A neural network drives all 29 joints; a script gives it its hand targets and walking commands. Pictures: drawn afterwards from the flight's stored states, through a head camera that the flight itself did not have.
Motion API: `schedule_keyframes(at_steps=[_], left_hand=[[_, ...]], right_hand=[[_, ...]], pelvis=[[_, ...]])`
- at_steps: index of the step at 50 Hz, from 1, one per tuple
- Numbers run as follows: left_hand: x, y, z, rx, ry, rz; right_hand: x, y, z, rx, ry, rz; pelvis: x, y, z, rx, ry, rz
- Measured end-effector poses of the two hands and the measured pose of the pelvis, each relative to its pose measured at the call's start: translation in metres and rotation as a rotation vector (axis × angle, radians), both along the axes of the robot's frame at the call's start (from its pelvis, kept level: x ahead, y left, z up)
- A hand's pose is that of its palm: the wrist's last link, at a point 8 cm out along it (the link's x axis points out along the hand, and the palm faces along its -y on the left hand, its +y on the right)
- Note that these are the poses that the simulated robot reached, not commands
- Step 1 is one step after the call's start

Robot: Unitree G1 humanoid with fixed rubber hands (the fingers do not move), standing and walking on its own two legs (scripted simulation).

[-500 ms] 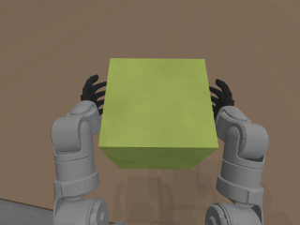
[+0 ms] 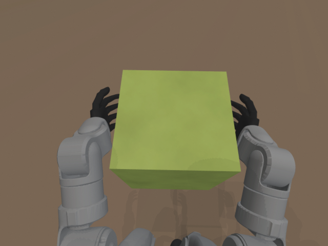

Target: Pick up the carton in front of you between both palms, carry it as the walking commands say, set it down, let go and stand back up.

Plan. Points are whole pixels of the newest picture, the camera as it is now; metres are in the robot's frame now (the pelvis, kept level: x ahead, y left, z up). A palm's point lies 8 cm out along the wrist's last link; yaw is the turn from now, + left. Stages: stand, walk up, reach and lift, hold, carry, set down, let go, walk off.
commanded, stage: carry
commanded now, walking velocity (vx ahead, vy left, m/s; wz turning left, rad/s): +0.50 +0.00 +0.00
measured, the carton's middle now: (172, 138) +0.35 +0.05 +0.05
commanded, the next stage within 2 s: none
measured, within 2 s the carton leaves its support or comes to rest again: neither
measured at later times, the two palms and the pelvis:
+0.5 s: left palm (155, 12) +0.69 +0.15 +0.17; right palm (263, 31) +0.65 -0.15 +0.17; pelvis +0.33 +0.04 +0.04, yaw -3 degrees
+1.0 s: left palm out of the picture +0.90 +0.13 +0.14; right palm (254, 1) +0.90 -0.17 +0.13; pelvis +0.66 -0.02 +0.05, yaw +0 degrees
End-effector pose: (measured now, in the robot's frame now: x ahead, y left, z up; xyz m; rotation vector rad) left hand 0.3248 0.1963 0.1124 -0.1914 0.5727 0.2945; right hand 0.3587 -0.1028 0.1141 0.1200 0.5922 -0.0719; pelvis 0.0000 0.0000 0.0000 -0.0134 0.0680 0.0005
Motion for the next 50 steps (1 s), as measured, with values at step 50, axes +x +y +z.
schedule_keyframes(at_steps=[50], left_hand=[[0.572, -0.063, 0.025, 0.076, 0.105, -0.138]], right_hand=[[0.543, -0.064, 0.019, -0.055, 0.092, -0.044]], pelvis=[[0.660, -0.021, 0.052, 0.033, 0.017, 0.000]])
